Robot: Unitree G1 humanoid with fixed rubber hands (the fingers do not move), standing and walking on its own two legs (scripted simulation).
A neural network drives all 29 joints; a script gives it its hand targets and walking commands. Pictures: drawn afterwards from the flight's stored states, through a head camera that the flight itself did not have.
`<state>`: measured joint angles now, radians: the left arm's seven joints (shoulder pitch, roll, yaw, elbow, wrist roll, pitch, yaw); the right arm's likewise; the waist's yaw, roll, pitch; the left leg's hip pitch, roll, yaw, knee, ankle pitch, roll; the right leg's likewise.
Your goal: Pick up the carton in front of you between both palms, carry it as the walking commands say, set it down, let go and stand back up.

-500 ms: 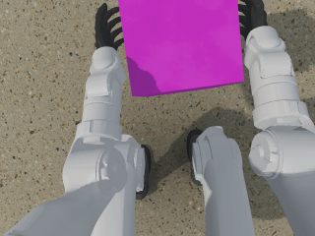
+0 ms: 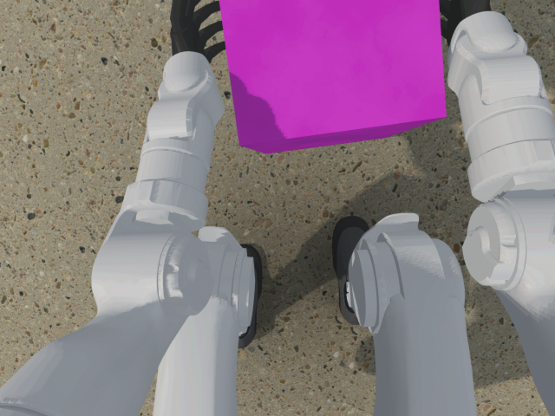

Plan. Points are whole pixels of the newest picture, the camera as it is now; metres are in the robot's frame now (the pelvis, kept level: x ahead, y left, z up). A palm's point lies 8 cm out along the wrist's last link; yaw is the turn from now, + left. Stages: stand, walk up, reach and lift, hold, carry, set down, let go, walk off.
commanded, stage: set down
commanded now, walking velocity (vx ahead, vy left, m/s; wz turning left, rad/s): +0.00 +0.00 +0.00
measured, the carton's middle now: (322, 66) +0.51 -0.09 -0.23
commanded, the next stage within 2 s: none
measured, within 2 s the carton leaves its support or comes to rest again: rests again in 0.16 s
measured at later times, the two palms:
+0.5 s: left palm (184, 54) +0.53 +0.08 -0.16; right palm (452, 26) +0.52 -0.23 -0.17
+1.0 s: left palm (174, 70) +0.53 +0.10 -0.19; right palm (493, 43) +0.50 -0.29 -0.20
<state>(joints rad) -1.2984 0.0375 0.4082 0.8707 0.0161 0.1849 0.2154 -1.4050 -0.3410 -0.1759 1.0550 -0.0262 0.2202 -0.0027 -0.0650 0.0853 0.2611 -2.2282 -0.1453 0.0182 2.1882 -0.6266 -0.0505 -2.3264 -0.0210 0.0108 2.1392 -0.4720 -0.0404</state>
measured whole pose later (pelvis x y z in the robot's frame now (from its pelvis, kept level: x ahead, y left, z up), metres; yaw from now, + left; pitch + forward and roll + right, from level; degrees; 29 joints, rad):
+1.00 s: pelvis +0.00 +0.00 -0.01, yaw +0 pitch +32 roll +3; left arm -1.39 0.22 0.14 1.04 -0.18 0.08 0.17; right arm -1.43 -0.54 -0.12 1.22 0.19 0.02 0.01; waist -0.05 0.06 0.47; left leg -2.16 -0.16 0.02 2.24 -0.64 -0.06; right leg -2.26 -0.03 0.01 2.19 -0.49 -0.04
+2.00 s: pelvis +0.04 -0.01 +0.22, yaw -3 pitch +45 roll +5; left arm -0.98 0.09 0.30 0.68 -0.02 0.18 0.14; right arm -1.11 -0.41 -0.26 0.90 0.01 0.16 0.10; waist 0.00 0.02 -0.05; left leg -1.68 -0.08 -0.02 1.38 -0.48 -0.04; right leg -1.79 0.04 0.04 1.37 -0.36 -0.03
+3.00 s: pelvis +0.14 +0.01 +0.40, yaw -6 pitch +2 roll -1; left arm 0.23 0.21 0.04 0.44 0.00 0.04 -0.06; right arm 0.23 -0.22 -0.06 0.45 0.00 0.04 0.06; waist 0.01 0.03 0.04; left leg -0.18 -0.04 -0.07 0.45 -0.31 0.03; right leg -0.25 0.03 0.04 0.42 -0.21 0.00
